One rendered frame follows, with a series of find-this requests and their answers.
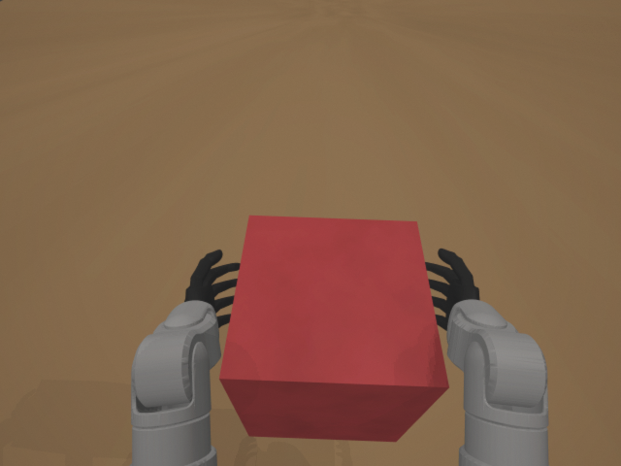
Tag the robot right forearm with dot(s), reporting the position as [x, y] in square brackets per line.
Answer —
[505, 388]

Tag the left robot hand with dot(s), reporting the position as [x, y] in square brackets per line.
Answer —
[202, 289]

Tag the robot left forearm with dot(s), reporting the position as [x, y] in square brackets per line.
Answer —
[171, 389]

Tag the carton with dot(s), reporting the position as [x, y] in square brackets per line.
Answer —
[333, 333]

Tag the right robot hand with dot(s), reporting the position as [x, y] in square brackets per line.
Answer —
[461, 285]

